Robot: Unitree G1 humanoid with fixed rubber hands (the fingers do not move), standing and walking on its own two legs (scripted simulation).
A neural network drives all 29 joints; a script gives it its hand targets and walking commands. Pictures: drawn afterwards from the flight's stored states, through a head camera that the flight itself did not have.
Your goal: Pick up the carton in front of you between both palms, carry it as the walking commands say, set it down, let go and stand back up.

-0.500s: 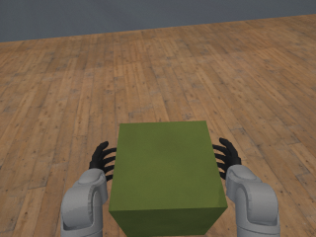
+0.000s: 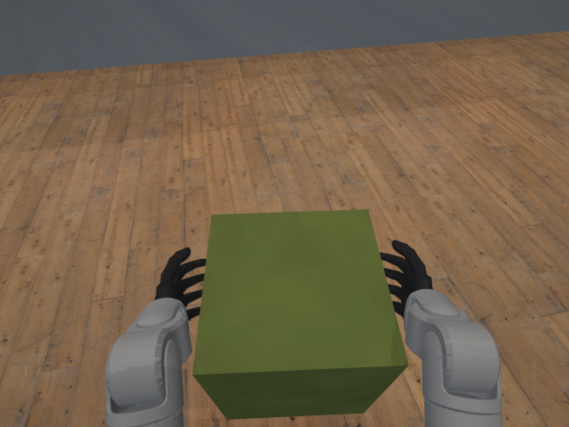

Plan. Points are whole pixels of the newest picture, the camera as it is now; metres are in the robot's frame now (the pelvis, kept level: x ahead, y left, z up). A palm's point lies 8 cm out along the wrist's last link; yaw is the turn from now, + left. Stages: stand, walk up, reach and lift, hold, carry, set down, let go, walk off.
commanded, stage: carry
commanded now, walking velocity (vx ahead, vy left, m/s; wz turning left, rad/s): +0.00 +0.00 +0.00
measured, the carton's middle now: (293, 321) +0.28 +0.00 +0.02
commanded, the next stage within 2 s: hold in 1.84 s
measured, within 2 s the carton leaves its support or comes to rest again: neither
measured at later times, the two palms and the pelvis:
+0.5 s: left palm (187, 218) +0.42 +0.16 +0.09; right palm (378, 209) +0.43 -0.14 +0.10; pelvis +0.16 +0.00 +0.00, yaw +1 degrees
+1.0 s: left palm (183, 230) +0.41 +0.17 +0.08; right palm (374, 223) +0.42 -0.13 +0.08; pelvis +0.15 +0.01 +0.00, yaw +1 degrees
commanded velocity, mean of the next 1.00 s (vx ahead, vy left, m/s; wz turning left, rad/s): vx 0.00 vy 0.00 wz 0.00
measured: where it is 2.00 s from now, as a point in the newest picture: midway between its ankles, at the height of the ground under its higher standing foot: outside the picture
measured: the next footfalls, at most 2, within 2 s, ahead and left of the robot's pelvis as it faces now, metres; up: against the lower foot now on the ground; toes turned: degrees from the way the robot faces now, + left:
left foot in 0.26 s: +0.13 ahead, +0.12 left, +0.00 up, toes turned +2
